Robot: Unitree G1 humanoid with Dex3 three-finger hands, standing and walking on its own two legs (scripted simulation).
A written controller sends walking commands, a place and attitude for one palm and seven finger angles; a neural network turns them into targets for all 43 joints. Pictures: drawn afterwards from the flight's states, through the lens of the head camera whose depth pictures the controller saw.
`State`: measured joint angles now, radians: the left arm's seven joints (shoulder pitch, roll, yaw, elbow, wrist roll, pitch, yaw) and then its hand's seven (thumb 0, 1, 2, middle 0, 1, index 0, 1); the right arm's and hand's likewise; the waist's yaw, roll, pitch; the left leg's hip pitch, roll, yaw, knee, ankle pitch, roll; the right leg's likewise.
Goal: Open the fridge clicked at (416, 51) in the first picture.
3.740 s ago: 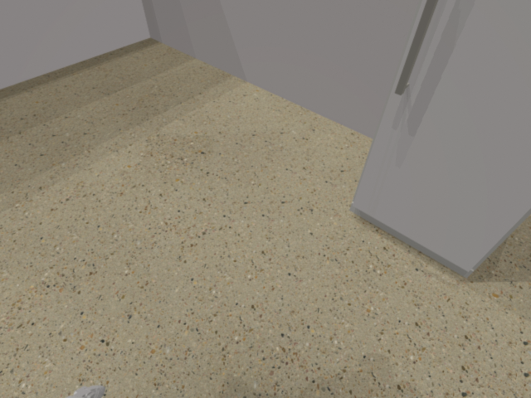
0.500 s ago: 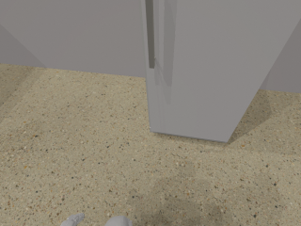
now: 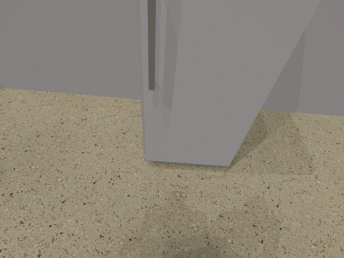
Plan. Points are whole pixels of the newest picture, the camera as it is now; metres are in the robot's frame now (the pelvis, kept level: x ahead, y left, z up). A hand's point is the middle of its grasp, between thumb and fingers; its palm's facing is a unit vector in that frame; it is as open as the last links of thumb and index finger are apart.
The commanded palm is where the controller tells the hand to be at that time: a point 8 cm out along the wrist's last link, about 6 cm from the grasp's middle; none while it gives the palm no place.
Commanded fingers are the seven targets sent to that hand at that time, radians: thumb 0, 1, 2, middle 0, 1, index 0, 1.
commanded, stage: take the last steps up to it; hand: left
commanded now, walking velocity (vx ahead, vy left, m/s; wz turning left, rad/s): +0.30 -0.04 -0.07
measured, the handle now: (152, 28) +0.74 +0.09 +0.17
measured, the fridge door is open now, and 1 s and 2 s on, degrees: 0 0 0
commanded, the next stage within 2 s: come to a stop and stand still in 0.58 s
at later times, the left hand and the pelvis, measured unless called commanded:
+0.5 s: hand out of the picture +0.09 +0.12 -0.19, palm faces +0.05 -0.98 -0.17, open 7.3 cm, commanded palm none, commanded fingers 0.00 0.90 0.90 -0.20 -0.30 -0.20 -0.30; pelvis +0.13 -0.05 -0.01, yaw +0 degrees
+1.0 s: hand (125, 206) +0.30 +0.14 -0.18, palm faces +0.01 -0.97 -0.25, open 7.3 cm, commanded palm none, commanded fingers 0.00 0.90 0.90 -0.20 -0.30 -0.20 -0.30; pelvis +0.24 -0.05 -0.02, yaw -1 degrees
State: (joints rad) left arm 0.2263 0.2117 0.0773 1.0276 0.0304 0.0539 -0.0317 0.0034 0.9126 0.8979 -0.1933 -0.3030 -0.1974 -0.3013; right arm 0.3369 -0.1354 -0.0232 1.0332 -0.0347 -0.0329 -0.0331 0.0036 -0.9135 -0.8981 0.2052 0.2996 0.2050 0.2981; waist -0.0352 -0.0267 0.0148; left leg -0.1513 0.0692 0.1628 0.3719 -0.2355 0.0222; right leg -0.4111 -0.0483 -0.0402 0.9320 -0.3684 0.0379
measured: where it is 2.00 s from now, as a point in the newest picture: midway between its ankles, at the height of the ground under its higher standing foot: outside the picture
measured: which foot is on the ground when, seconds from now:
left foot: down 0.00-0.18, up 0.20-0.56, down 0.58-0.92, up 0.94-1.00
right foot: up 0.00-0.16, down 0.18-0.58, up 0.60-0.88, down 0.90-1.00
